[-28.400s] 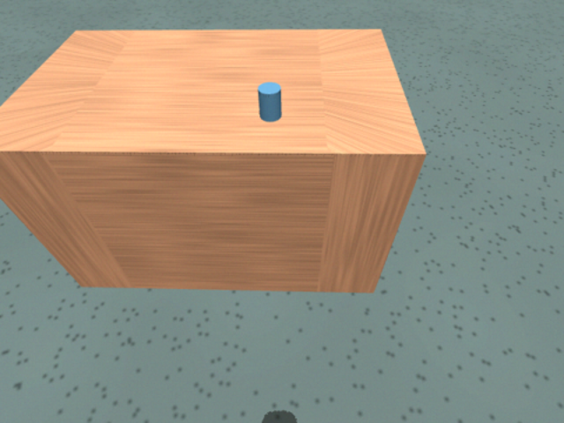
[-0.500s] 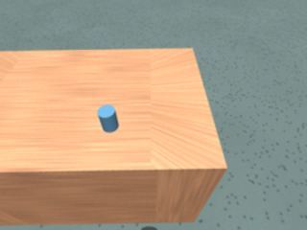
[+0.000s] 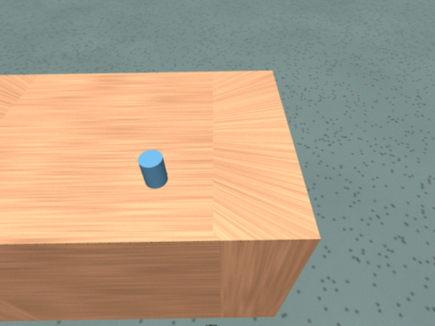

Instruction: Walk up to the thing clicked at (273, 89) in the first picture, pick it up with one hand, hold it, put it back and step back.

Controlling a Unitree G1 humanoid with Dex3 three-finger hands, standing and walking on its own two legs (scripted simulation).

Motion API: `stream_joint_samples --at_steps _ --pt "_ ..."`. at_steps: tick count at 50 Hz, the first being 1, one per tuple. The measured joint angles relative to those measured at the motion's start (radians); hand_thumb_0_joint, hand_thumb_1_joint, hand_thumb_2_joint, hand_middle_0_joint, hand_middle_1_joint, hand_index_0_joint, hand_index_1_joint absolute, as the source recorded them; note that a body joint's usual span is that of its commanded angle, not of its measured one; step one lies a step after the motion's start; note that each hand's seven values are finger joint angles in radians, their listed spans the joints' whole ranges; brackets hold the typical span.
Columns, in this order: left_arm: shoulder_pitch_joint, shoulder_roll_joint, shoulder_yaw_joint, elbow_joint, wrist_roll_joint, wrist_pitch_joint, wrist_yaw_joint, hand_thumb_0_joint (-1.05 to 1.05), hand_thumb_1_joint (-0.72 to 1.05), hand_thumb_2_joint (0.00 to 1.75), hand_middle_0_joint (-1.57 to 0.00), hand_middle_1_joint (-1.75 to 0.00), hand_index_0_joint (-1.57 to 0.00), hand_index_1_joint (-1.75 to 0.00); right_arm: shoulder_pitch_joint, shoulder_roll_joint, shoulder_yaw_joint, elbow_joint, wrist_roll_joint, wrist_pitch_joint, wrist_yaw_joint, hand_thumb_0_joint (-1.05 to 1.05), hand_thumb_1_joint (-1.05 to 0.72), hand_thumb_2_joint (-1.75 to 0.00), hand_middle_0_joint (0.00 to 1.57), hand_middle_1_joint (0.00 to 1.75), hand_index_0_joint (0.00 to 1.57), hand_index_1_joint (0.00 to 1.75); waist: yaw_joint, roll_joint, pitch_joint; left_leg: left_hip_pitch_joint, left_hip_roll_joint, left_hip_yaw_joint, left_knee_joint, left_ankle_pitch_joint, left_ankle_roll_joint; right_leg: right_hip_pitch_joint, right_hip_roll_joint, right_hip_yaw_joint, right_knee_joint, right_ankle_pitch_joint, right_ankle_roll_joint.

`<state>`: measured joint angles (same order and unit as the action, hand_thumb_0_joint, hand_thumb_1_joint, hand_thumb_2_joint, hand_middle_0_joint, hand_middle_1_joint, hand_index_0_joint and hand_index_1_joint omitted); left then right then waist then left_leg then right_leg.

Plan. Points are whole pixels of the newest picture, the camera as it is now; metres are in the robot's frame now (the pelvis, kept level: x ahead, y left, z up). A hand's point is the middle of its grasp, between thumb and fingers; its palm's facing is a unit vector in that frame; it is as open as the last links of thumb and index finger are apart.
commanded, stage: stand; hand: left
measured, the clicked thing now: (153, 169) +0.51 +0.18 -0.04
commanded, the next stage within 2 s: step back in 0.48 s
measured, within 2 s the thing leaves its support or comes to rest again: neither
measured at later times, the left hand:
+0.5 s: hand out of the picture +0.07 +0.25 -0.16, palm faces -0.03 -0.94 -0.35, open 7.4 cm
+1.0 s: hand out of the picture +0.00 +0.25 -0.16, palm faces +0.03 -0.90 -0.44, open 7.4 cm
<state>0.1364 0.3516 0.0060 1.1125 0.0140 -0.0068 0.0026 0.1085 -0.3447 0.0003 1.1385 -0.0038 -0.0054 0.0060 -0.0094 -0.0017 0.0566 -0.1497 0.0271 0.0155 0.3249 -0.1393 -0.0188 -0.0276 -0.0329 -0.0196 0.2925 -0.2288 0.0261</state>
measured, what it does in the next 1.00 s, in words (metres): lifts its left foot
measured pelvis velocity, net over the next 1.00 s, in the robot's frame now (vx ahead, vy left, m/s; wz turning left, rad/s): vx -0.09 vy -0.02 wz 0.07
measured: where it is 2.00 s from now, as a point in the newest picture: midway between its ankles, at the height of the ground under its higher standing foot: outside the picture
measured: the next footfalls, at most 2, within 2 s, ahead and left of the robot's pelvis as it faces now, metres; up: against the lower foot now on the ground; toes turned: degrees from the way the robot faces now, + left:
left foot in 1.10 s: -0.10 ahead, +0.12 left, +0.00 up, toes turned +4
right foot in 1.46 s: -0.18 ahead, -0.13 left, +0.00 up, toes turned +2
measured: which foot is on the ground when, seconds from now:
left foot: down 0.00-0.74, up 0.76-1.00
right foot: down 0.00-1.00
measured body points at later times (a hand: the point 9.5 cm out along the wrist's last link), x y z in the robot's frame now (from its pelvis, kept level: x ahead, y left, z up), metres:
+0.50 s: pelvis +0.00 +0.00 +0.00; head +0.02 +0.00 +0.45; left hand +0.07 +0.30 -0.14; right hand +0.07 -0.30 -0.14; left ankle +0.02 +0.13 -0.75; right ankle -0.04 -0.13 -0.75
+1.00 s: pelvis -0.09 -0.02 -0.02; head +0.00 -0.04 +0.42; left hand +0.00 +0.30 -0.13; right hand +0.03 -0.34 -0.16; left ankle -0.13 +0.12 -0.70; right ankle -0.05 -0.14 -0.75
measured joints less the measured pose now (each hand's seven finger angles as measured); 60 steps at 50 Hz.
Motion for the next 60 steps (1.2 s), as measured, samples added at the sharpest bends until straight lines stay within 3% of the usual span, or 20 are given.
stream_joint_samples --at_steps 24,28,32,36,37,40,42,45,49,52,55,56,58,60 --pt "0.002 0.0 -0.002 -0.001 0.001 0.0 -0.002 0.01 0.91 0.89 -0.2 -0.3 -0.2 -0.3 0.003 0.001 0.0 -0.002 0.0 0.0 0.001 0.0 -0.91 -0.9 0.2 0.3 0.2 0.3 0.001 -0.002 0.003 -0.006 0.0 0.0 -0.002 0.0 -0.001 -0.008 0.0 0.0 0.003 -0.003 -0.001" --pt "-0.021 0.011 0.023 -0.039 -0.016 0.014 0.002 0.01 0.91 0.89 -0.2 -0.3 -0.2 -0.3 -0.021 -0.009 -0.013 -0.04 0.013 0.016 0.008 0.0 -0.91 -0.9 0.2 0.3 0.2 0.3 -0.002 -0.002 0.043 -0.064 0.001 -0.006 0.067 -0.017 0.004 -0.075 0.0 -0.003 0.096 -0.034 -0.006" --pt "-0.051 0.037 0.041 -0.093 -0.02 0.033 0.009 0.01 0.91 0.89 -0.2 -0.3 -0.2 -0.3 -0.052 -0.022 -0.033 -0.096 0.017 0.034 0.009 0.0 -0.91 -0.9 0.2 0.3 0.2 0.3 0.0 -0.004 0.095 -0.127 0.006 -0.01 0.139 -0.029 0.004 -0.182 0.006 0.0 0.258 -0.063 -0.04" --pt "-0.046 0.054 0.053 -0.138 -0.012 0.04 0.006 0.01 0.91 0.89 -0.2 -0.3 -0.2 -0.3 -0.067 -0.042 -0.048 -0.149 0.011 0.06 0.004 0.0 -0.9 -0.9 0.2 0.3 0.2 0.3 0.005 0.008 0.106 -0.204 0.016 -0.023 0.245 -0.058 0.003 -0.245 0.025 0.01 0.378 -0.116 -0.077" --pt "-0.037 0.055 0.057 -0.147 -0.007 0.037 0.005 0.01 0.91 0.89 -0.2 -0.3 -0.2 -0.3 -0.07 -0.05 -0.051 -0.16 0.012 0.068 0.004 0.0 -0.9 -0.9 0.2 0.3 0.2 0.3 0.006 0.013 0.101 -0.235 0.015 -0.029 0.29 -0.074 0.016 -0.244 0.027 0.013 0.37 -0.158 -0.052" --pt "-0.021 0.033 0.055 -0.165 0.011 0.035 0.003 0.01 0.91 0.89 -0.2 -0.3 -0.2 -0.3 -0.088 -0.071 -0.062 -0.185 0.009 0.084 -0.01 0.0 -0.91 -0.9 0.2 0.3 0.2 0.3 0.013 0.035 0.123 -0.323 -0.067 -0.127 0.565 -0.31 0.038 -0.269 0.025 0.012 0.402 -0.148 -0.05" --pt "-0.014 0.016 0.05 -0.169 0.017 0.041 0.003 0.01 0.91 0.89 -0.2 -0.3 -0.2 -0.3 -0.082 -0.079 -0.067 -0.202 0.015 0.081 -0.012 0.0 -0.91 -0.9 0.2 0.3 0.2 0.3 0.018 0.041 0.13 -0.359 -0.118 -0.155 0.741 -0.346 0.036 -0.273 0.017 0.016 0.381 -0.12 -0.053" --pt "-0.02 0.001 0.045 -0.186 0.023 0.048 0.008 0.01 0.9 0.89 -0.21 -0.3 -0.2 -0.3 -0.049 -0.087 -0.064 -0.217 0.018 0.071 -0.014 0.0 -0.91 -0.9 0.2 0.3 0.2 0.3 0.015 0.048 0.132 -0.355 -0.138 -0.148 0.848 -0.344 0.018 -0.28 0.002 0.003 0.344 -0.087 -0.051" --pt "-0.036 -0.005 0.043 -0.243 0.021 0.035 0.021 0.01 0.9 0.89 -0.21 -0.3 -0.2 -0.3 -0.008 -0.088 -0.051 -0.208 0.007 0.079 -0.016 0.0 -0.91 -0.9 0.2 0.3 0.2 0.3 0.022 0.046 0.142 -0.272 -0.108 -0.124 0.727 -0.368 0.002 -0.303 -0.019 -0.021 0.341 -0.067 -0.044" --pt "-0.047 0.004 0.044 -0.281 0.014 0.03 0.025 0.01 0.9 0.89 -0.21 -0.3 -0.2 -0.3 0.003 -0.079 -0.045 -0.206 -0.002 0.079 -0.013 0.0 -0.91 -0.9 0.2 0.3 0.2 0.3 0.02 0.034 0.157 -0.206 -0.072 -0.097 0.567 -0.372 0.007 -0.328 -0.037 -0.04 0.365 -0.062 -0.033" --pt "-0.05 0.027 0.045 -0.297 0.003 0.041 0.021 0.01 0.9 0.89 -0.21 -0.3 -0.2 -0.3 0.008 -0.066 -0.046 -0.212 -0.011 0.062 -0.006 0.0 -0.91 -0.9 0.2 0.3 0.2 0.3 0.009 0.01 0.159 -0.127 -0.049 -0.061 0.348 -0.238 0.021 -0.369 -0.059 -0.047 0.422 -0.071 -0.013" --pt "-0.055 0.038 0.048 -0.295 -0.002 0.048 0.02 0.01 0.9 0.89 -0.21 -0.3 -0.2 -0.3 0.003 -0.054 -0.05 -0.212 -0.018 0.057 -0.005 0.0 -0.91 -0.9 0.2 0.3 0.2 0.3 0.013 -0.016 0.17 -0.121 -0.062 -0.046 0.339 -0.222 0.021 -0.382 -0.071 -0.027 0.445 -0.071 -0.015" --pt "-0.059 0.045 0.055 -0.278 -0.005 0.062 0.027 0.01 0.9 0.89 -0.21 -0.3 -0.2 -0.3 0.001 -0.039 -0.046 -0.22 -0.02 0.053 0.006 0.0 -0.91 -0.9 0.2 0.3 0.2 0.3 0.015 -0.023 0.176 -0.132 -0.052 -0.039 0.358 -0.227 0.028 -0.411 -0.008 0.054 0.553 -0.237 -0.031" --pt "-0.055 0.051 0.063 -0.259 -0.007 0.074 0.034 0.01 0.9 0.89 -0.21 -0.3 -0.2 -0.3 0.004 -0.023 -0.039 -0.226 -0.02 0.051 0.008 0.0 -0.91 -0.9 0.2 0.3 0.2 0.3 0.005 -0.021 0.164 -0.135 -0.035 -0.047 0.337 -0.207 0.031 -0.442 0.075 0.118 0.727 -0.325 -0.042"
